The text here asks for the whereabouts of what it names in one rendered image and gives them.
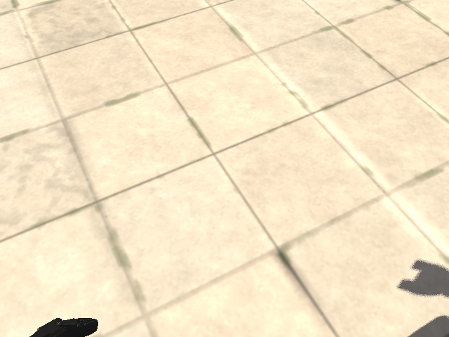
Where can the left robot hand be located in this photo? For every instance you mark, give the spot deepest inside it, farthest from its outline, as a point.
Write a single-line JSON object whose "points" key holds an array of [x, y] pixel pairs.
{"points": [[80, 327]]}

